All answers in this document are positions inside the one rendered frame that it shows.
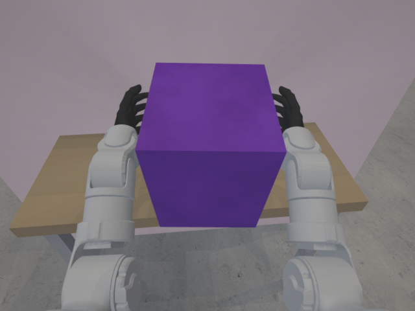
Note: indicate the carton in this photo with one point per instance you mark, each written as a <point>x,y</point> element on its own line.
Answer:
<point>210,144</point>

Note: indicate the left robot forearm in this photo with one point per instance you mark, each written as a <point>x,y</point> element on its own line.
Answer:
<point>110,190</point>

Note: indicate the right robot forearm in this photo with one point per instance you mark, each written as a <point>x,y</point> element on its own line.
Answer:
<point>311,195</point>

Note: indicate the robot left upper arm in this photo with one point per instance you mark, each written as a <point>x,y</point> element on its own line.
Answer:
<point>102,283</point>

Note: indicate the right robot hand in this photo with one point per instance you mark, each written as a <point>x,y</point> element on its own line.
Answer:
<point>290,111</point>

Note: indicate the left robot hand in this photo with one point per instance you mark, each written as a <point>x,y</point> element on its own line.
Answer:
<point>128,108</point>

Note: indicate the robot right upper arm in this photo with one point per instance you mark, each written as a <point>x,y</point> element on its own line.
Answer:
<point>313,283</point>

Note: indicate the table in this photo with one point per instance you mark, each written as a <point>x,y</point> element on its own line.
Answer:
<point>54,204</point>

